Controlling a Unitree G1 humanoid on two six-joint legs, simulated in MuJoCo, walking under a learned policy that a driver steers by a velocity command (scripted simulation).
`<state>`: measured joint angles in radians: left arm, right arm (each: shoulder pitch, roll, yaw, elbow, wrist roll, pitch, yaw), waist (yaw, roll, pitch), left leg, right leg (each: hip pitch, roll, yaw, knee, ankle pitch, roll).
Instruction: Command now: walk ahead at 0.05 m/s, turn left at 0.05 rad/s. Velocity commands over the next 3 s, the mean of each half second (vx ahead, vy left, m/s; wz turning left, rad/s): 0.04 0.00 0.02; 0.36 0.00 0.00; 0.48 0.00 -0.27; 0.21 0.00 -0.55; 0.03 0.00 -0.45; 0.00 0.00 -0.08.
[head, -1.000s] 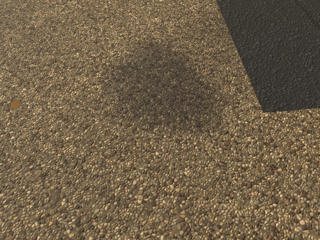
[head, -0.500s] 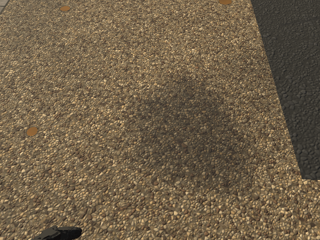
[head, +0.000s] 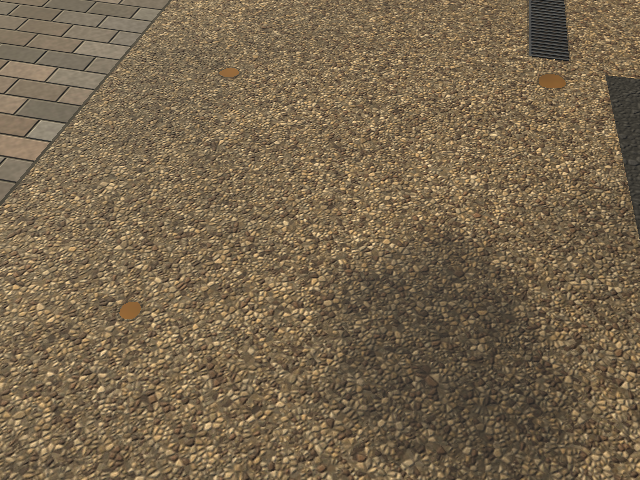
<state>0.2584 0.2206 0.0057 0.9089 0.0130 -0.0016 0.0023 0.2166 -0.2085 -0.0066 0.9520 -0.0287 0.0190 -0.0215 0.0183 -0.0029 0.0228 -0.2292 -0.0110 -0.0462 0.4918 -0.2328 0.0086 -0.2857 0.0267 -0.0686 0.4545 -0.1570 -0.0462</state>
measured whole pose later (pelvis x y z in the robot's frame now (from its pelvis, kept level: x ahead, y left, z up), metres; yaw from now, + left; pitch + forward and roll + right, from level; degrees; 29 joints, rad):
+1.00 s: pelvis +0.21 -0.03 +0.00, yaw -1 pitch +1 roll +0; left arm 0.51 0.14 0.01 1.11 0.02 -0.09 0.01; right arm 0.08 -0.21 -0.04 0.98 -0.03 -0.04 0.03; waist 0.04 0.03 0.02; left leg -0.61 0.05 0.07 0.83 -0.13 0.04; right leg 0.08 0.06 -0.06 0.20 -0.29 -0.08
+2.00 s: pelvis +0.65 -0.07 +0.00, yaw -28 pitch +2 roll +1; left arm 0.24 0.25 0.08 0.87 0.01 0.00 0.01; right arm 0.11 -0.23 -0.05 0.81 -0.03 0.02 -0.03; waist 0.04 0.02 0.08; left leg -0.60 0.08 -0.07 1.05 -0.32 -0.06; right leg -0.32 0.14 0.03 0.40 -0.10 -0.13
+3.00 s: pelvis +0.69 -0.03 +0.01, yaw -42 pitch -2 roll +0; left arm 0.20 0.23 0.00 1.03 0.01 0.00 0.03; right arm 0.25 -0.24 -0.02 0.98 -0.01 0.01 -0.02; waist -0.02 0.01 0.03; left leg -0.16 -0.02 -0.01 0.36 -0.17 0.01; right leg -0.08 0.05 0.06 0.36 -0.24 -0.03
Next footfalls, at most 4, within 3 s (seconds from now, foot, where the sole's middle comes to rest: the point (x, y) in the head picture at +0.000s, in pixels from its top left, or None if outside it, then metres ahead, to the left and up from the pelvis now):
1.16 left None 0.48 0.05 -0.77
1.68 right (401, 392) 0.72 -0.15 -0.77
2.30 left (329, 359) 0.80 0.02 -0.77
2.70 right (387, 431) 0.63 -0.11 -0.77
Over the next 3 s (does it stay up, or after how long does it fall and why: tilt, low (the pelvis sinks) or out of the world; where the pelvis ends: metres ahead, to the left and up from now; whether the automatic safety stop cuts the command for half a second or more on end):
stays up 0.69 -0.03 0.01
